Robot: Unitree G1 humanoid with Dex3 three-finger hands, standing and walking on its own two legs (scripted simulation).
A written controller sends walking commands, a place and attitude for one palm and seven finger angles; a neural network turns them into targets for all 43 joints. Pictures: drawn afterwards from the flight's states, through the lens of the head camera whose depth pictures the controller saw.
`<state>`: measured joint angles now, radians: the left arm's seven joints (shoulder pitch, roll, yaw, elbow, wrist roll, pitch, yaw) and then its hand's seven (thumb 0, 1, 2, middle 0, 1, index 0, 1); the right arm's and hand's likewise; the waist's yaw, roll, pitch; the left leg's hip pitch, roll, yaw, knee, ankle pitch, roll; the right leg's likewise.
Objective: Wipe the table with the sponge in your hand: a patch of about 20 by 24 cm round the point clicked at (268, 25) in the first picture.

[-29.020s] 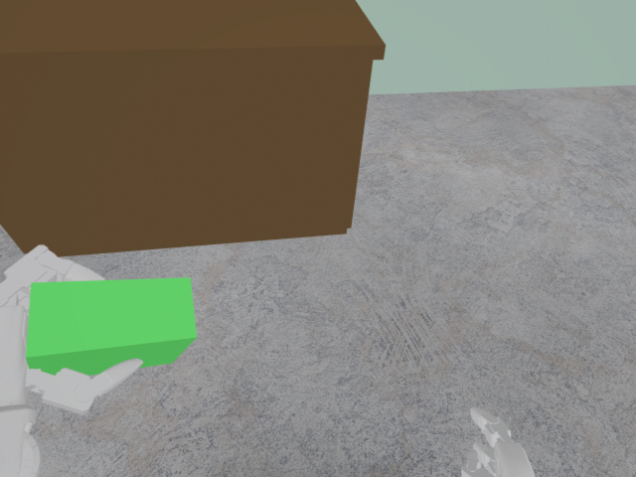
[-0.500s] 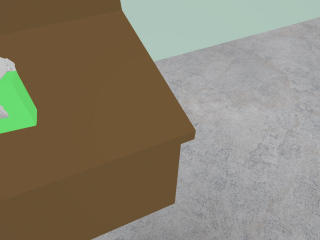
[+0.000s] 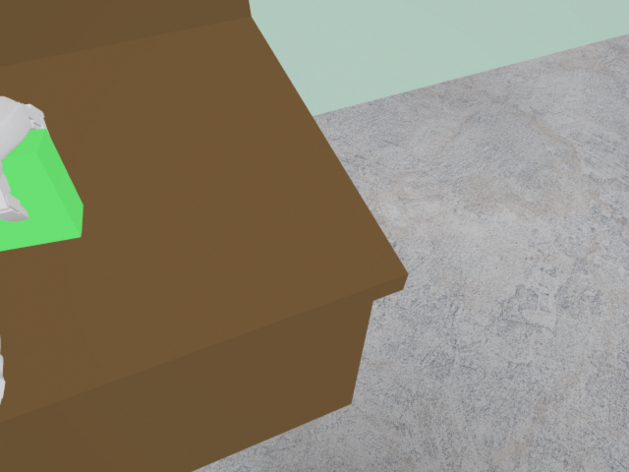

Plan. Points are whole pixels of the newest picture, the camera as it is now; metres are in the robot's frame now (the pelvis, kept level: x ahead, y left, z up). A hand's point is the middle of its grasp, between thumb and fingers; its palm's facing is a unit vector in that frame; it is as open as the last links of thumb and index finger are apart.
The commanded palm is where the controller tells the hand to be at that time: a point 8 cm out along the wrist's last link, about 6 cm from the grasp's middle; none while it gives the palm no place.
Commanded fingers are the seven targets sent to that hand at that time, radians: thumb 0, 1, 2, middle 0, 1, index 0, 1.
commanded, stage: slide across to the middle lane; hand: left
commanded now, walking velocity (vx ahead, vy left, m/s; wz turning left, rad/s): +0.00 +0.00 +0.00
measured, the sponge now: (23, 205) +0.39 +0.39 +0.12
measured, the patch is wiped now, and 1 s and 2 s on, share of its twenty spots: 0.50 0.50 0.70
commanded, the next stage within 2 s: wipe back along the middle lane in 0.46 s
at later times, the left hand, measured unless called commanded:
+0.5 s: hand (69, 143) +0.45 +0.33 +0.17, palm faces -0.05 +0.03 -1.00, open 10.3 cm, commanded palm +0.43 +0.32 +0.23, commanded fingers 0.00 0.10 1.30 -1.20 -1.60 -1.20 -1.60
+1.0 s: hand (86, 160) +0.42 +0.30 +0.17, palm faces -0.02 +0.02 -1.00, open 10.3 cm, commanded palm +0.39 +0.29 +0.21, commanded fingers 0.00 0.10 1.30 -1.20 -1.60 -1.20 -1.60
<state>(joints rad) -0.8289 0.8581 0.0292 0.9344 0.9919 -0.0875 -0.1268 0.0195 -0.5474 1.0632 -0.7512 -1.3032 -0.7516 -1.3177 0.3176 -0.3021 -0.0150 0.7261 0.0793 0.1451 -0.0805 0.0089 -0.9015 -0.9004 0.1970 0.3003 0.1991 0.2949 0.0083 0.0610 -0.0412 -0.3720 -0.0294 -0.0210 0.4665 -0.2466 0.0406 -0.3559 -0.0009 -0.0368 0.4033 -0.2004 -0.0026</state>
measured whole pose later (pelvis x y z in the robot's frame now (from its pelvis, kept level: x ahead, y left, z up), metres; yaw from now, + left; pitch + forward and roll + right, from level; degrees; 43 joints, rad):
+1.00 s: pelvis +0.02 -0.01 +0.00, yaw -1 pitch +4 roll +0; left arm -0.63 0.65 -0.03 0.54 0.94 0.27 -0.14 0.01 -0.52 1.06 -0.71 -1.34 -0.71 -1.35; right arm 0.19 -0.32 0.01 0.68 0.06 0.16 -0.04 0.01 -0.90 -0.90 0.20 0.30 0.20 0.29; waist 0.02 0.08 -0.03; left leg -0.21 -0.02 -0.01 0.38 -0.25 0.03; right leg -0.23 0.01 -0.02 0.38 -0.23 -0.02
